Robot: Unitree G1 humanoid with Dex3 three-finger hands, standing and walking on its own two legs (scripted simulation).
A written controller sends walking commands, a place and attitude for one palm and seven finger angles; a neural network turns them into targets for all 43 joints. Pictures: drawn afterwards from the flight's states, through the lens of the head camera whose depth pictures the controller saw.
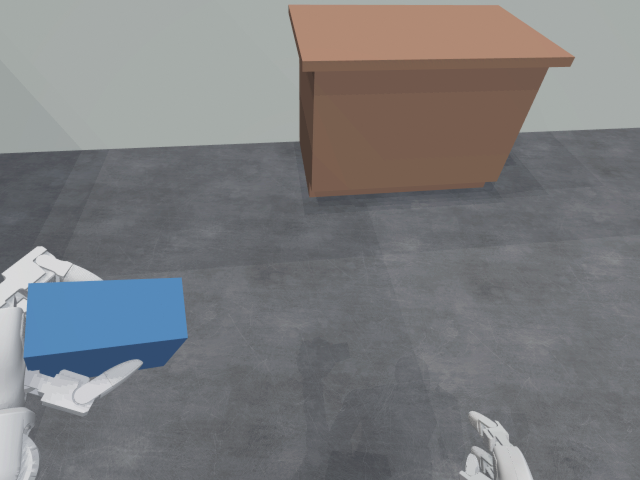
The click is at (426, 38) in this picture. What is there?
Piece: table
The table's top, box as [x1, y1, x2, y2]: [288, 5, 574, 71]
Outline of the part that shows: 288,5 290,21 302,71 569,66 574,57 498,5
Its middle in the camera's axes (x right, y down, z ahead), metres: +0.40 -0.86 +1.61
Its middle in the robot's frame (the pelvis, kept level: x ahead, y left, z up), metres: +1.79 -0.29 -0.07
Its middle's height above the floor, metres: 0.70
